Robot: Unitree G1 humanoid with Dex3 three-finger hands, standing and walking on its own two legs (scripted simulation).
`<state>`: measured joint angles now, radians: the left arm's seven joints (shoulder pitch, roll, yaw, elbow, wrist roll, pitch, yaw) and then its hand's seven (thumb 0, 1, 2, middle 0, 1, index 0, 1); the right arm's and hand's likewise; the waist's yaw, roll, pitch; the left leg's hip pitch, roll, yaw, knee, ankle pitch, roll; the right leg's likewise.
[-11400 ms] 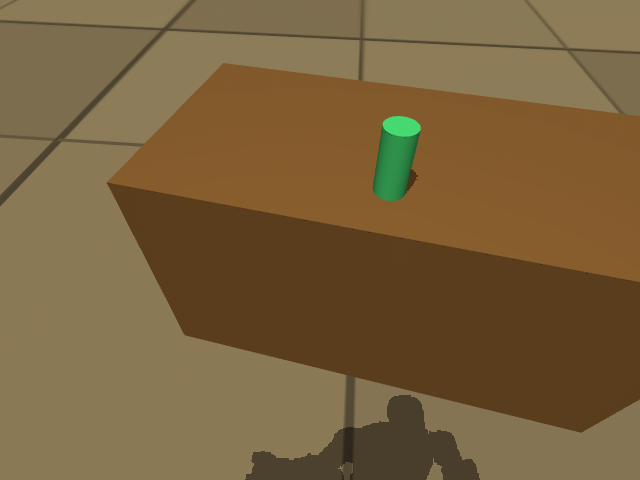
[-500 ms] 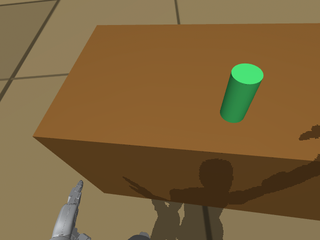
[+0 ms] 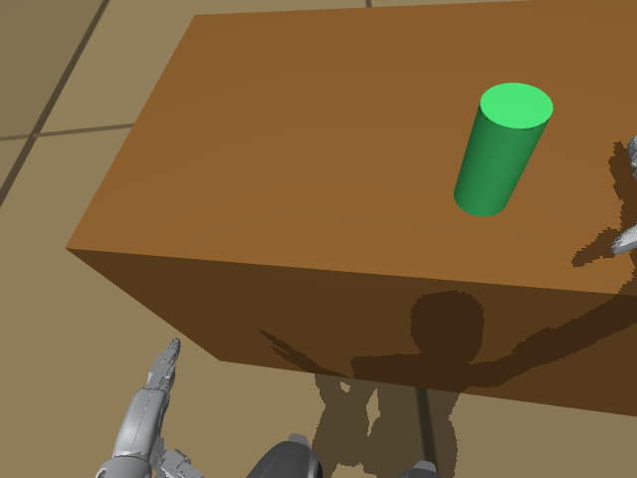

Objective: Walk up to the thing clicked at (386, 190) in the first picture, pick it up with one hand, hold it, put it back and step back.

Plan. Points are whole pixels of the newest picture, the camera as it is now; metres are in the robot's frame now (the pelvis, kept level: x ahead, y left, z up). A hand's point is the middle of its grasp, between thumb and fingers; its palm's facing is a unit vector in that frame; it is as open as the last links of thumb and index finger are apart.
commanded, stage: close in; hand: right
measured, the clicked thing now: (495, 156) +0.53 -0.13 +0.07
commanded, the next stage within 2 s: rest palm in 0.58 s
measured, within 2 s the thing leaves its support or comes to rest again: leaves its support in 1.74 s
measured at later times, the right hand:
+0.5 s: hand (520, 179) +0.51 -0.16 +0.05, palm faces +0.01 +1.00 +0.06, open 17.8 cm
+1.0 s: hand (492, 170) +0.52 -0.13 +0.05, palm faces +0.03 +1.00 +0.05, open 17.1 cm
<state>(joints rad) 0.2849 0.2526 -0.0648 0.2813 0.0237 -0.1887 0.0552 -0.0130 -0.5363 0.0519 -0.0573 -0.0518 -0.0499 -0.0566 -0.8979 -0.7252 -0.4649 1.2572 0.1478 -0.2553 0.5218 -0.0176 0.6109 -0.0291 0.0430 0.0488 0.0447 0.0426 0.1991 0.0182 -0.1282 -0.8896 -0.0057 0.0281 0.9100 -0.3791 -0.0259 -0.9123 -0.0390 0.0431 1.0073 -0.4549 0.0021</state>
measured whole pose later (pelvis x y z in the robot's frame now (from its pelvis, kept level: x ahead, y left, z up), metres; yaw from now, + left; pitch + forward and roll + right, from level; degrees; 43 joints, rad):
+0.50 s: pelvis -0.01 +0.01 -0.02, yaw +1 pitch +22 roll +3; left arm 0.36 0.24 0.01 0.05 0.05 -0.11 0.00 -0.01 -0.53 0.05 -0.05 -0.05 -0.05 -0.05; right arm -0.90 -0.52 -0.47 1.19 0.05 -0.33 0.22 -0.02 0.61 -0.02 0.03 0.05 0.03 0.05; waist 0.24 -0.02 -0.15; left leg -1.01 -0.02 0.02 1.05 -0.43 -0.02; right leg -1.01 -0.06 0.04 1.14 -0.51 0.01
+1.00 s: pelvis +0.00 +0.01 -0.02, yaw +1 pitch +22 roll +2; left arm 0.36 0.23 0.04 0.06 0.05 -0.08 -0.01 -0.01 -0.56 0.07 -0.05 -0.05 -0.04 -0.06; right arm -0.92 -0.42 -0.43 1.16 0.03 -0.34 0.10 -0.02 0.61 -0.01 0.24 0.11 0.23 0.11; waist 0.23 -0.01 -0.13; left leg -0.99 -0.02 0.01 1.05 -0.44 -0.02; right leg -0.98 -0.05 0.02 1.12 -0.51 0.01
